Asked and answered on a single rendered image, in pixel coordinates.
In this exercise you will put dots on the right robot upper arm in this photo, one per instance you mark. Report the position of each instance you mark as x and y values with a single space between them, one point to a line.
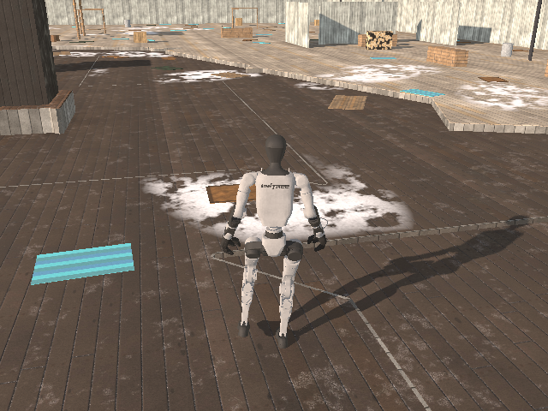
306 193

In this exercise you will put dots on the left robot upper arm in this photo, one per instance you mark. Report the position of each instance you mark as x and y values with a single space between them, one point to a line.
247 181

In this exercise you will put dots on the robot left forearm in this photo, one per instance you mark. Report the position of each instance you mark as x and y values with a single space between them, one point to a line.
231 225

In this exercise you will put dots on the right robot shin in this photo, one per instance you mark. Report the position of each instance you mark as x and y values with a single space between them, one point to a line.
285 310

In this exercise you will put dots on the robot right forearm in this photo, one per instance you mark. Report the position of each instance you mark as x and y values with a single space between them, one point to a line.
316 224

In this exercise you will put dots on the left robot shin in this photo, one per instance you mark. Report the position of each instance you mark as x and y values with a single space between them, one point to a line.
246 297

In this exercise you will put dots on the robot shin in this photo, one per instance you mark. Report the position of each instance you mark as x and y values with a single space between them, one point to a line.
246 297
285 310

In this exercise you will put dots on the robot right hand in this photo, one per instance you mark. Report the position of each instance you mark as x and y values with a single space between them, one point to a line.
315 239

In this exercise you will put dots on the robot left hand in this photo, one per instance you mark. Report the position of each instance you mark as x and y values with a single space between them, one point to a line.
225 243

